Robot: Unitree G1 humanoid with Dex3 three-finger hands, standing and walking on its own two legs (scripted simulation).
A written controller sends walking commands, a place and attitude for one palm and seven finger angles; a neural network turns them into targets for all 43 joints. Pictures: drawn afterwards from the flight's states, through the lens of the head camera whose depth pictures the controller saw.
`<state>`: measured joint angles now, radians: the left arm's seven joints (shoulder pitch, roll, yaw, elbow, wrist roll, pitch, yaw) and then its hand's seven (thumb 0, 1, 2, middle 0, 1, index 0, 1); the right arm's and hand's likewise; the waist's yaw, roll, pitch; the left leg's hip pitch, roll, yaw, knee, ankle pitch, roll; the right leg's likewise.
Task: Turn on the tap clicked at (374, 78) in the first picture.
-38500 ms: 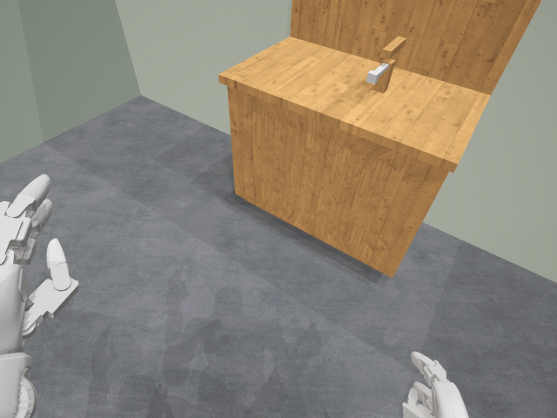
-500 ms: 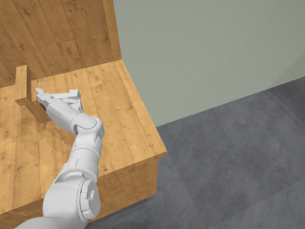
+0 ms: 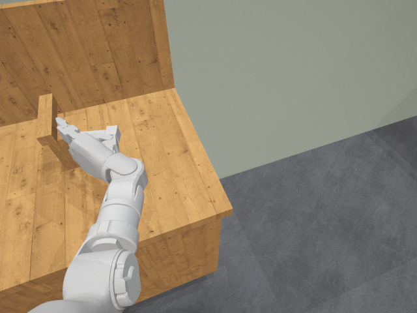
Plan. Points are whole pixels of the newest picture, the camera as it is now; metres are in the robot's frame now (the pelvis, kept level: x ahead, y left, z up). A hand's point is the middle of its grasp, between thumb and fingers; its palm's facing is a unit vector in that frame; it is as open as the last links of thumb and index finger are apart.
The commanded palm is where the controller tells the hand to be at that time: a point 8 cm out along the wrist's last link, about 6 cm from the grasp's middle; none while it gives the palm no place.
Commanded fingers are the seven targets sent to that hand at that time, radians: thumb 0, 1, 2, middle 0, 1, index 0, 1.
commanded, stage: lift the hand up off the lever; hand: left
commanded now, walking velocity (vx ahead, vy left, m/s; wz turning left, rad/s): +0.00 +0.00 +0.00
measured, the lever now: (113, 134) +0.49 +0.21 +0.05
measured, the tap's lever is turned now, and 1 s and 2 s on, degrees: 75 75 75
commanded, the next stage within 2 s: draw the hand back beside the body in 1.26 s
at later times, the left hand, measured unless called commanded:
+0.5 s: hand (115, 136) +0.44 +0.18 +0.11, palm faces +0.80 -0.58 -0.13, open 7.8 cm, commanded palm +0.38 +0.20 +0.11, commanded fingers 0.00 0.90 0.90 -0.15 -0.15 -0.15 -0.15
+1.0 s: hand (107, 135) +0.43 +0.19 +0.12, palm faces +0.81 -0.57 -0.12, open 7.8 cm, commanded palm +0.37 +0.20 +0.13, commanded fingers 0.00 0.90 0.90 -0.15 -0.15 -0.15 -0.15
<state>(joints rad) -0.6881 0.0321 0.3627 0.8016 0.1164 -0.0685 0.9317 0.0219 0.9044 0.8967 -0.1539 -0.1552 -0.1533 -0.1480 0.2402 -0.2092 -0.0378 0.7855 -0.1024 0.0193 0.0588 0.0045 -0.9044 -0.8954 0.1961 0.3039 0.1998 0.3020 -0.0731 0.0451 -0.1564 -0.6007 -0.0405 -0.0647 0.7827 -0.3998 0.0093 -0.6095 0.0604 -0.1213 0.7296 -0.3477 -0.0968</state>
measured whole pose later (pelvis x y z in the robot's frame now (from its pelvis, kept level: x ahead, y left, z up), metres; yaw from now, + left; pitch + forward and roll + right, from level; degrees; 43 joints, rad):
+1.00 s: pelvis +0.00 +0.00 +0.02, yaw +0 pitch +8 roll +0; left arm -0.63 0.01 0.31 0.64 0.07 0.10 0.91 0.02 0.90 0.90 -0.16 -0.16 -0.15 -0.15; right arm 0.17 -0.22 -0.04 0.78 -0.07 0.04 0.02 0.01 -0.90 -0.90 0.20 0.30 0.20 0.30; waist -0.04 0.04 -0.12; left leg -0.44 -0.04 -0.07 0.65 -0.35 0.01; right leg -0.45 0.06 -0.12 0.60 -0.30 -0.10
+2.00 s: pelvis -0.01 +0.02 +0.04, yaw -3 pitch -5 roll +0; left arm 0.01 0.29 0.09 0.05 -0.08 -0.09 0.13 0.02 0.90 0.90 -0.18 -0.23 -0.18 -0.22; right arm 0.12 -0.22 0.02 0.66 0.03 0.01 -0.04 0.01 -0.90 -0.90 0.19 0.30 0.20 0.30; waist 0.02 0.06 0.05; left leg -0.07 -0.04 -0.01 0.38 -0.23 0.04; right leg -0.11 0.06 -0.05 0.37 -0.18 -0.07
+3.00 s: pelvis +0.00 +0.02 +0.03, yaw -2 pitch -5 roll -1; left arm 0.42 0.35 0.26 -0.39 -0.10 -0.08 0.12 0.02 0.90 0.90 -0.21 -0.31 -0.21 -0.30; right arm 0.17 -0.23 0.00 0.63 0.02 -0.02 -0.05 0.01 -0.90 -0.90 0.20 0.30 0.20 0.30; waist 0.05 0.08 0.03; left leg -0.07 -0.04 -0.02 0.42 -0.27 0.04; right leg -0.09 0.06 -0.06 0.38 -0.21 -0.07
